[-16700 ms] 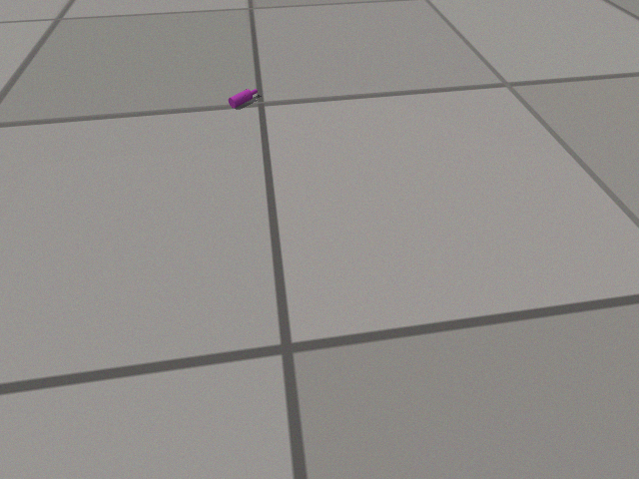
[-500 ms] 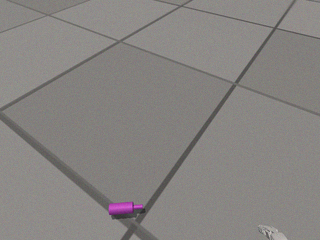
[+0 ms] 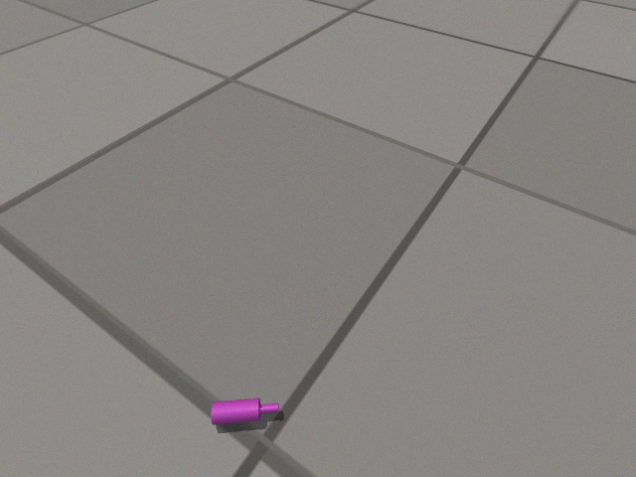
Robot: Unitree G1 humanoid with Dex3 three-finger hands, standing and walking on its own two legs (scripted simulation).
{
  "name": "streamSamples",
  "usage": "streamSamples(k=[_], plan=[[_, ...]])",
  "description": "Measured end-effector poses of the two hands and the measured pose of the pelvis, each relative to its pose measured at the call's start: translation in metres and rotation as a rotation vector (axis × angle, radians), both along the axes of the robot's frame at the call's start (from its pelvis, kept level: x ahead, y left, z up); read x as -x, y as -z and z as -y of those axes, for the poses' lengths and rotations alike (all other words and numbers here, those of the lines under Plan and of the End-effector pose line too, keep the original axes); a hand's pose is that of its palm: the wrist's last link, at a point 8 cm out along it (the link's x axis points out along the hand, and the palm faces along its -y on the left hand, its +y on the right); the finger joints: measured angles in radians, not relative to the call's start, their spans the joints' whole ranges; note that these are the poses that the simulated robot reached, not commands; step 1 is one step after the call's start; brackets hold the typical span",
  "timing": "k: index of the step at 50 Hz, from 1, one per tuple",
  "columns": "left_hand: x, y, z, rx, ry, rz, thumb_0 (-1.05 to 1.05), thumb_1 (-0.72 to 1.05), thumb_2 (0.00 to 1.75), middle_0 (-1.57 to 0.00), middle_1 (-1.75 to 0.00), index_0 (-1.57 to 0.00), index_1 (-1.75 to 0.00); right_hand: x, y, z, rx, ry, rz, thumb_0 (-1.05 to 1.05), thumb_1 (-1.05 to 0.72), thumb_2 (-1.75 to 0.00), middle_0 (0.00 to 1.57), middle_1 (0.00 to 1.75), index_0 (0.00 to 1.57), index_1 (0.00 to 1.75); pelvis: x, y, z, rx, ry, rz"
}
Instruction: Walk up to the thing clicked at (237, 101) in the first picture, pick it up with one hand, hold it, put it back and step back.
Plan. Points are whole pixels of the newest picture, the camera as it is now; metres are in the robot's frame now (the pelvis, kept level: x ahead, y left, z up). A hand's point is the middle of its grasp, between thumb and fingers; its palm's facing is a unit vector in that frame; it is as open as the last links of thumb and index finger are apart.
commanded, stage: walk up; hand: left
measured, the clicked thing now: (246, 410) +0.44 +0.20 -0.75
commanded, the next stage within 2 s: stand in 0.24 s
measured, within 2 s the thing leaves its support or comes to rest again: neither
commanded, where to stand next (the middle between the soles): +0.06 -0.01 m, yaw +1 degrees
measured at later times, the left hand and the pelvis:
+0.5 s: hand out of the picture +0.09 +0.26 -0.16, palm faces -0.01 -0.94 -0.35, open 7.4 cm; pelvis +0.01 +0.00 +0.00, yaw +0 degrees
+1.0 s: hand out of the picture +0.07 +0.25 -0.16, palm faces -0.02 -0.94 -0.35, open 7.4 cm; pelvis +0.00 +0.00 +0.00, yaw +0 degrees
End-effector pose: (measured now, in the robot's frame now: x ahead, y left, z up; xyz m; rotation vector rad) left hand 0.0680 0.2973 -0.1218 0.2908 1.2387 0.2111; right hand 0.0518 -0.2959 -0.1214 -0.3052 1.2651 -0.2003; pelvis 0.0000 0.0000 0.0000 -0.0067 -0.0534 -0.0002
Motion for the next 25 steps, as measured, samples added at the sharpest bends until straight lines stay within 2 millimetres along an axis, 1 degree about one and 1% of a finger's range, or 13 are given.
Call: streamSamples(k=[6,18,25], plan=[[-0.001,0.000,-0.002,-0.002,-0.004,-0.010,0.01,0.91,0.90,-0.20,-0.30,-0.20,-0.30,-0.004,0.001,-0.003,-0.004,0.002,-0.002,0.01,-0.90,-0.89,0.21,0.30,0.20,0.30,-0.004,0.000,-0.002,-0.001,-0.002,-0.007],[-0.012,-0.004,-0.004,-0.016,0.003,-0.001,0.01,0.91,0.90,-0.20,-0.30,-0.20,-0.30,-0.031,0.000,-0.004,-0.004,-0.017,0.039,0.01,-0.90,-0.89,0.21,0.30,0.20,0.30,-0.010,-0.001,-0.002,-0.005,-0.004,-0.017],[-0.014,-0.004,-0.003,-0.019,0.007,-0.001,0.00,0.91,0.90,-0.20,-0.30,-0.20,-0.30,-0.040,-0.002,-0.001,0.001,-0.025,0.053,0.01,-0.90,-0.89,0.21,0.30,0.20,0.30,-0.011,-0.001,-0.001,-0.004,-0.002,-0.017]])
